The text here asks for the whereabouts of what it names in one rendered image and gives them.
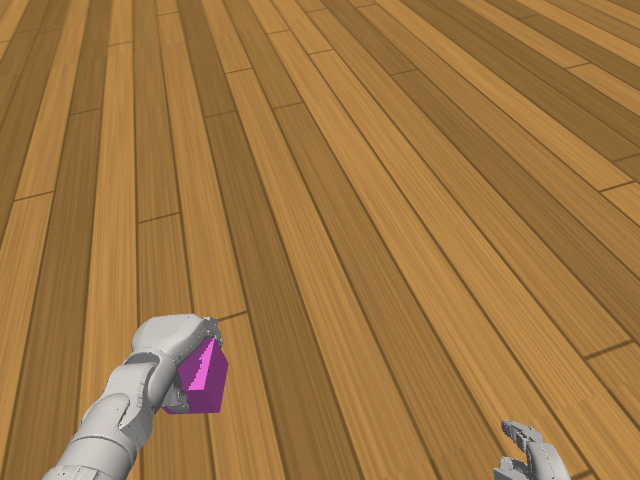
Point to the left robot arm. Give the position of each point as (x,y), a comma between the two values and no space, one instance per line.
(119,423)

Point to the left robot hand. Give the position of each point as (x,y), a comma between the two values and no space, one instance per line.
(179,336)

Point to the cube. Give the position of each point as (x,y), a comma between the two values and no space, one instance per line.
(203,377)

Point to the right robot hand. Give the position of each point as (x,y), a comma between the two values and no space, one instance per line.
(543,460)

